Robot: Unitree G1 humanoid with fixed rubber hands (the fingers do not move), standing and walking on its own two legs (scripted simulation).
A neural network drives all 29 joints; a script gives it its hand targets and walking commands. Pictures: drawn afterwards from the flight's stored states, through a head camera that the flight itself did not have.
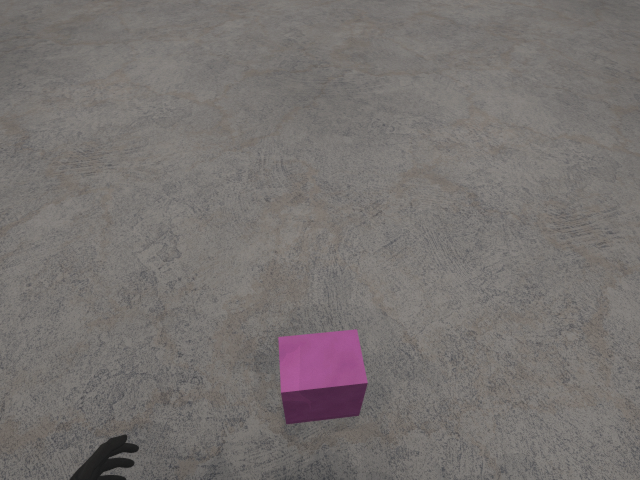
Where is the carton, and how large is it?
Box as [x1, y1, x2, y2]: [278, 329, 367, 423]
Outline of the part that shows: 356,329 278,337 281,395 286,423 358,415 367,382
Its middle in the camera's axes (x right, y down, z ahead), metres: +0.00 +0.39 +1.11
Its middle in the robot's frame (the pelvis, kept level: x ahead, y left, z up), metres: +0.52 +0.02 -0.62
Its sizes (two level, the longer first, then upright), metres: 0.220 0.153 0.252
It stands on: the floor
